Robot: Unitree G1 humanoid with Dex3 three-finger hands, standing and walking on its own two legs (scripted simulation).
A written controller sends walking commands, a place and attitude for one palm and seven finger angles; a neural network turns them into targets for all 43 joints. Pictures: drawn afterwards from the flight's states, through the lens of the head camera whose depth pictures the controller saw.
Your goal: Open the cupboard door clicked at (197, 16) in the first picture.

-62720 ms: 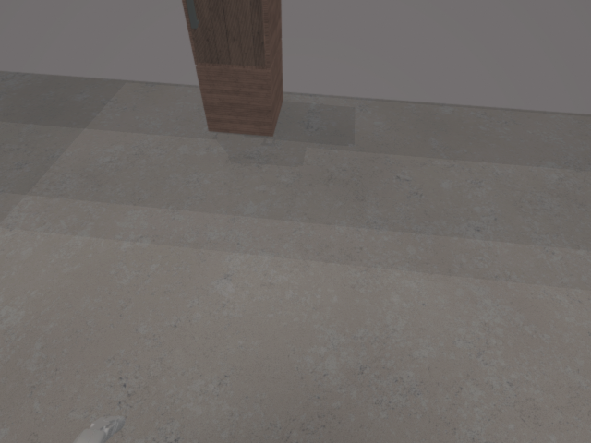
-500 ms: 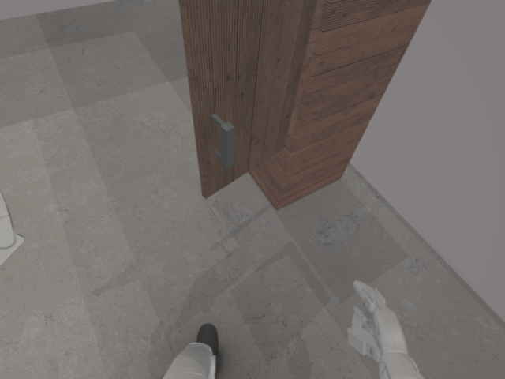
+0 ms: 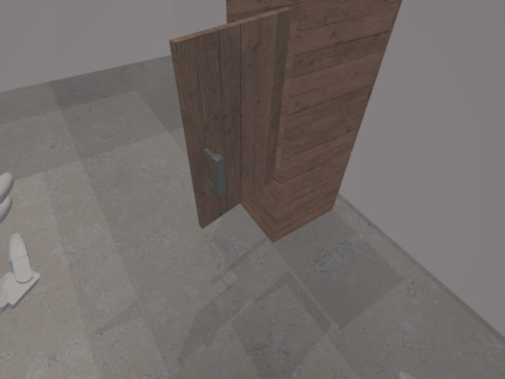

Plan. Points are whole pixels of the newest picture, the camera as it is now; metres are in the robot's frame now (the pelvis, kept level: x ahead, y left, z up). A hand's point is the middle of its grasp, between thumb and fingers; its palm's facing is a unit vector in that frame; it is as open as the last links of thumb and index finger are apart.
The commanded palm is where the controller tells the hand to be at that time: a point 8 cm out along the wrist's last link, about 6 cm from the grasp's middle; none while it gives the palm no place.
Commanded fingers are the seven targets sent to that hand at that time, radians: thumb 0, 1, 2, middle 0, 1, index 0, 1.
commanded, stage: stop stepping back and stand still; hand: left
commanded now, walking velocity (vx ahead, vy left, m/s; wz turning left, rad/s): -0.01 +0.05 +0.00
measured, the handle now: (213, 172) +0.65 +0.14 -0.10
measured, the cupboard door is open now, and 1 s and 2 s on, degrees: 100 100 100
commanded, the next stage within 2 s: let the arm hang, fingers relaxed in 0.26 s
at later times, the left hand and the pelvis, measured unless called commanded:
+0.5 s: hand (71, 360) +0.16 +0.28 -0.03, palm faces +0.16 -0.88 -0.45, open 7.4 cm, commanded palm none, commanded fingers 0.00 0.90 0.90 -0.20 -0.30 -0.20 -0.30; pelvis -0.03 +0.03 -0.01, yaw +1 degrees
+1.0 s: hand out of the picture -0.10 +0.25 -0.16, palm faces +0.05 -0.95 -0.30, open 7.3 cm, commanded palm none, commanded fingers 0.00 0.90 0.90 -0.20 -0.30 -0.20 -0.30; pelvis -0.05 +0.03 +0.00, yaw +2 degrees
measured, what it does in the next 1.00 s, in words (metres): steps on the spot: left foot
